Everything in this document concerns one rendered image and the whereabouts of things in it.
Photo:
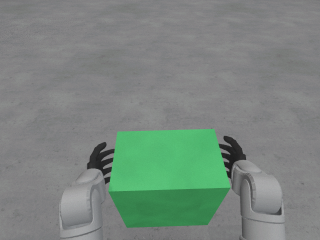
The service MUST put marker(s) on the robot right forearm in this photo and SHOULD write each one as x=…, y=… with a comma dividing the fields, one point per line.
x=261, y=202

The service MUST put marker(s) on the robot left forearm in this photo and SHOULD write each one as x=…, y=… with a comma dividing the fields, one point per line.
x=80, y=210

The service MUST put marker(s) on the carton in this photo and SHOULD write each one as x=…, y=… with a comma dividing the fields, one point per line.
x=164, y=178

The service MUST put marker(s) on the left robot hand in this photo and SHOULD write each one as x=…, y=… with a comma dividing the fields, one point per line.
x=96, y=157

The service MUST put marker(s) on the right robot hand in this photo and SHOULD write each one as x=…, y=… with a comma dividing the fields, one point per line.
x=236, y=153

